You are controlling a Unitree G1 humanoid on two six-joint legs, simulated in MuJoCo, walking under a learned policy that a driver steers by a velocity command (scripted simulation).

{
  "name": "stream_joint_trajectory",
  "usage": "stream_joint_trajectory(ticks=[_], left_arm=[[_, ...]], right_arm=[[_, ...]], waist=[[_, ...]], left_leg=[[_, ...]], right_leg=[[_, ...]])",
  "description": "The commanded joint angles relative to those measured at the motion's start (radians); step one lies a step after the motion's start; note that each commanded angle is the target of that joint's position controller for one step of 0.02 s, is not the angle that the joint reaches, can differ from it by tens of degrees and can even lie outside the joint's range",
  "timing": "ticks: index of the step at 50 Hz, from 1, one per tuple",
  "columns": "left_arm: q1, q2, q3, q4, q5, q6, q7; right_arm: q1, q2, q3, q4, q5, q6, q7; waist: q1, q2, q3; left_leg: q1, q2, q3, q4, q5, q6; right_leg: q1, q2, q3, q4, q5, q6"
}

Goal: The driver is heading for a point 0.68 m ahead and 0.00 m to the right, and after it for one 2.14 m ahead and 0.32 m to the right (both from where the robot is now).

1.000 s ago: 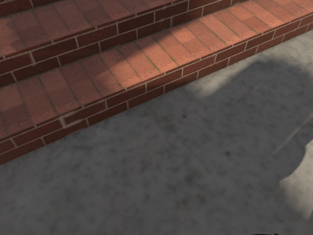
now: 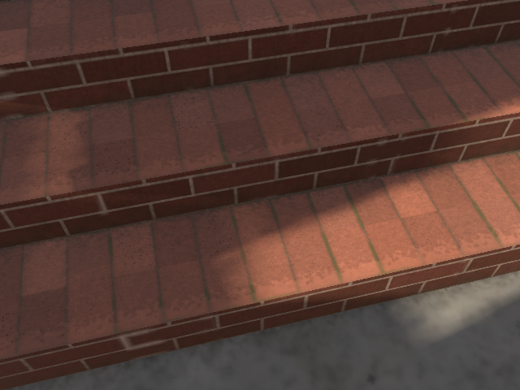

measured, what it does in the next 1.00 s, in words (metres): walks ahead: left foot, then right foot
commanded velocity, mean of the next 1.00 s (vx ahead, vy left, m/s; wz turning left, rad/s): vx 0.50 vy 0.00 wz -0.09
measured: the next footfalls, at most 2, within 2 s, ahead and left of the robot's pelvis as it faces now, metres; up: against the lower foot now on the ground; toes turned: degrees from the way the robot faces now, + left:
left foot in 0.10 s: +0.20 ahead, +0.09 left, +0.00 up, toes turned +9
right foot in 0.64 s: +0.44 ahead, -0.02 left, +0.00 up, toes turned -1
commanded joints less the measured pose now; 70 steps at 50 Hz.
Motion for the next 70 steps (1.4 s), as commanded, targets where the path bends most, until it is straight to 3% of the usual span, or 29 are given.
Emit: stream_joint_trajectory(ticks=[1, 3, 5, 6, 7, 10, 13, 23, 27, 30, 32, 33, 34, 36, 38, 43, 49, 53, 54, 56, 58, 59, 60, 61, 62, 64, 66, 67, 70], left_arm=[[0.032, 0.169, 0.034, -0.027, 0.003, 0.004, 0.013], [0.028, 0.199, 0.044, -0.025, 0.005, 0.021, 0.015], [-0.004, 0.206, 0.043, -0.058, -0.001, 0.036, 0.007], [0.013, 0.094, 0.019, -0.135, -0.018, 0.026, -0.015], [-0.108, 0.167, 0.035, -0.174, -0.006, 0.012, -0.022], [-0.163, 0.145, 0.026, -0.179, -0.005, -0.004, -0.025], [-0.078, 0.105, 0.014, -0.140, 0.029, 0.048, -0.031], [-0.372, 0.102, 0.003, -0.202, 0.000, 0.057, -0.052], [-0.330, 0.083, -0.009, -0.181, 0.010, 0.065, -0.036], [-0.164, 0.113, 0.007, -0.137, 0.012, 0.060, -0.017], [0.088, 0.153, 0.034, -0.063, 0.023, 0.041, -0.009], [0.070, 0.271, 0.057, -0.053, 0.021, 0.040, -0.007], [0.075, 0.289, 0.065, -0.047, -0.003, 0.050, -0.016], [-0.080, 0.172, 0.044, -0.100, -0.013, 0.072, -0.025], [-0.119, 0.122, 0.023, -0.114, -0.014, 0.073, -0.020], [0.039, 0.172, 0.017, -0.074, -0.003, 0.033, -0.014], [0.160, 0.143, -0.009, 0.003, -0.005, 0.031, -0.001], [0.106, 0.194, 0.014, -0.033, -0.028, 0.048, 0.055], [0.090, 0.177, 0.012, -0.061, -0.034, 0.055, 0.053], [-0.014, 0.213, 0.030, -0.118, -0.035, 0.052, 0.042], [-0.049, 0.261, 0.059, -0.130, -0.046, 0.007, 0.004], [-0.093, 0.184, 0.059, -0.199, -0.063, -0.009, -0.034], [-0.026, 0.124, 0.054, -0.220, 0.013, -0.005, -0.055], [-0.027, 0.068, 0.040, -0.243, 0.053, 0.005, -0.065], [-0.107, 0.021, 0.018, -0.280, 0.060, 0.019, -0.062], [-0.165, -0.047, -0.018, -0.350, 0.049, 0.037, -0.035], [-0.155, -0.062, -0.034, -0.363, 0.022, 0.067, -0.015], [-0.201, -0.061, -0.040, -0.399, 0.022, 0.068, -0.009], [-0.286, 0.015, -0.036, -0.447, 0.022, 0.062, -0.020]], right_arm=[[-0.058, -0.060, -0.011, -0.074, -0.006, -0.011, -0.002], [0.052, -0.083, -0.025, -0.045, -0.009, -0.014, -0.011], [0.327, -0.164, -0.064, 0.035, -0.026, -0.033, -0.032], [0.354, -0.288, -0.095, 0.026, -0.031, -0.032, -0.046], [0.362, -0.307, -0.097, 0.015, 0.000, -0.018, -0.050], [0.216, -0.200, -0.069, 0.014, 0.025, -0.024, -0.065], [0.203, -0.133, -0.038, 0.029, 0.033, -0.066, -0.064], [0.312, -0.146, -0.010, 0.092, 0.013, -0.097, -0.076], [0.337, -0.120, 0.005, 0.107, 0.005, -0.100, -0.099], [0.290, -0.188, -0.008, 0.093, 0.005, -0.094, -0.112], [0.166, -0.210, -0.016, 0.046, 0.029, -0.091, -0.102], [0.187, -0.063, 0.016, 0.006, 0.011, -0.106, -0.088], [0.328, -0.055, 0.023, 0.018, 0.004, -0.102, -0.079], [0.203, -0.103, 0.015, -0.027, -0.017, -0.104, -0.069], [0.169, -0.076, 0.021, -0.059, -0.033, -0.075, -0.060], [0.059, 0.029, 0.058, -0.184, -0.021, -0.011, -0.092], [-0.259, 0.110, 0.119, -0.404, -0.048, -0.017, -0.096], [-0.298, 0.075, 0.121, -0.483, -0.034, 0.000, -0.092], [-0.227, 0.063, 0.117, -0.450, -0.020, 0.005, -0.090], [0.067, 0.046, 0.092, -0.344, 0.006, 0.004, -0.099], [0.312, -0.084, 0.028, -0.255, 0.001, -0.022, -0.098], [0.428, -0.201, -0.005, -0.191, -0.036, -0.016, -0.119], [0.362, -0.226, -0.024, -0.165, -0.011, 0.004, -0.131], [0.231, -0.150, -0.015, -0.171, 0.020, 0.008, -0.122], [0.150, -0.073, -0.002, -0.130, 0.025, 0.001, -0.113], [0.178, 0.063, 0.029, -0.031, -0.008, -0.043, -0.106], [0.214, 0.089, 0.029, 0.053, -0.011, -0.086, -0.085], [0.257, 0.046, 0.016, 0.086, -0.009, -0.091, -0.072], [0.280, -0.010, 0.004, 0.093, 0.015, -0.092, -0.063]], waist=[[-0.029, -0.106, 0.031], [-0.072, -0.128, -0.039], [-0.193, -0.052, -0.202], [-0.146, 0.199, -0.277], [-0.164, 0.097, -0.302], [-0.061, -0.064, -0.050], [-0.003, -0.038, -0.096], [-0.086, 0.034, -0.010], [-0.064, 0.043, -0.028], [0.015, 0.074, -0.101], [0.165, 0.014, -0.176], [0.067, -0.268, -0.141], [0.004, -0.221, -0.282], [-0.023, -0.040, -0.089], [-0.067, 0.023, -0.026], [-0.026, -0.081, -0.063], [0.028, -0.073, 0.004], [0.017, -0.088, -0.044], [0.002, -0.053, -0.095], [-0.142, -0.169, -0.300], [-0.270, -0.126, -0.417], [-0.269, 0.224, -0.410], [-0.170, 0.367, -0.435], [-0.102, 0.181, -0.284], [-0.066, 0.057, -0.089], [0.004, -0.066, 0.028], [0.033, 0.023, 0.029], [0.030, 0.047, 0.031], [0.028, -0.022, 0.031]], left_leg=[[0.030, -0.052, 0.057, -0.062, -0.110, 0.045], [0.158, -0.129, 0.089, -0.097, -0.200, 0.088], [0.553, -0.105, -0.036, -0.225, -0.205, 0.162], [0.875, 0.210, -0.537, -0.271, -0.268, 0.300], [0.884, 0.281, -0.832, -0.418, -0.245, 0.337], [0.575, 0.163, -0.461, -0.458, 0.110, 0.221], [0.499, 0.102, -0.297, -0.473, 0.394, 0.178], [0.574, 0.075, -0.071, -0.531, 0.476, 0.012], [0.625, 0.117, -0.014, -0.420, 0.743, 0.021], [0.665, 0.139, -0.008, -0.131, 1.094, 0.022], [0.438, 0.060, 0.035, 0.349, 0.664, 0.002], [0.057, -0.118, 0.056, 0.751, -0.362, -0.042], [-0.099, -0.139, -0.135, 0.920, -0.392, -0.038], [-0.218, -0.059, -0.134, 0.973, -0.280, -0.056], [-0.258, -0.029, -0.125, 0.997, -0.237, -0.076], [-0.568, -0.050, -0.051, 1.400, -0.335, -0.091], [-0.879, -0.025, -0.041, 1.406, -0.441, -0.052], [-0.578, -0.003, -0.043, 0.975, -0.486, -0.058], [-0.393, -0.031, 0.025, 0.817, -0.472, -0.044], [0.126, -0.136, 0.033, 0.637, -0.468, -0.008], [0.369, -0.128, -0.105, 0.345, -0.473, 0.030], [0.503, 0.112, -0.669, -0.010, -0.405, 0.160], [0.439, 0.254, -1.157, -0.301, -0.369, 0.255], [0.317, 0.252, -1.125, -0.306, -0.688, 0.251], [0.164, 0.221, -0.985, -0.273, -0.933, 0.227], [0.015, 0.161, -0.669, -0.270, -0.725, 0.113], [0.056, 0.133, -0.483, -0.296, -0.494, 0.079], [0.131, 0.116, -0.410, -0.326, -0.437, 0.067], [0.099, 0.064, -0.228, -0.412, -0.261, 0.067]], right_leg=[[0.033, -0.303, 0.061, 0.038, 0.817, -0.102], [0.063, -0.301, 0.036, 0.249, 1.057, -0.095], [-0.163, -0.271, 0.020, 0.705, 0.808, -0.051], [-0.627, -0.110, 0.028, 1.072, -0.009, 0.011], [-0.791, -0.009, 0.259, 1.205, -0.199, 0.023], [-0.738, -0.137, 0.323, 0.971, 0.020, 0.012], [-0.596, -0.141, 0.306, 0.885, 0.042, 0.030], [-0.683, -0.068, 0.284, 0.523, 0.323, -0.007], [-0.582, -0.017, 0.219, 0.485, 0.228, -0.058], [-0.423, 0.071, 0.179, 0.409, 0.078, -0.120], [-0.110, 0.021, 0.287, 0.165, 0.292, -0.186], [0.067, -0.240, 0.607, 0.228, 0.907, -0.270], [0.140, -0.338, 0.894, 0.139, 0.756, -0.428], [-0.105, -0.278, 0.805, 0.037, 0.183, -0.373], [-0.265, -0.191, 0.713, 0.023, 0.158, -0.310], [-0.287, -0.159, 0.721, 0.083, 0.239, -0.313], [-0.238, -0.107, 0.773, 0.017, -0.016, -0.232], [-0.176, -0.183, 0.754, -0.169, 0.540, -0.257], [-0.179, -0.144, 0.616, -0.148, 0.774, -0.224], [-0.231, -0.146, 0.500, 0.066, 1.586, -0.186], [-0.181, -0.141, 0.498, 0.504, 1.672, -0.165], [-0.518, 0.054, 0.457, 0.911, 0.933, -0.101], [-0.643, 0.172, 0.513, 1.321, 0.139, -0.073], [-0.778, 0.125, 0.552, 1.487, 0.115, -0.080], [-0.893, 0.091, 0.489, 1.563, 0.117, -0.095], [-0.987, 0.065, 0.492, 1.575, 0.091, -0.117], [-1.090, 0.062, 0.502, 1.671, 0.041, -0.110], [-1.168, 0.042, 0.499, 1.646, 0.033, -0.106], [-1.095, 0.030, 0.401, 1.351, 0.147, -0.067]])
Keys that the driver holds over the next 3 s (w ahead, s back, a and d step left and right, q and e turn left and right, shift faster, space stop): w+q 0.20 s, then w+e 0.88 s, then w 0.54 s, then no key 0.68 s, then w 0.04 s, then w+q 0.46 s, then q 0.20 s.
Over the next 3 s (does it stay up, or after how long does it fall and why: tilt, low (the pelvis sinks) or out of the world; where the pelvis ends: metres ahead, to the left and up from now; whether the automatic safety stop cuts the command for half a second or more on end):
stays up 1.18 -0.27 0.33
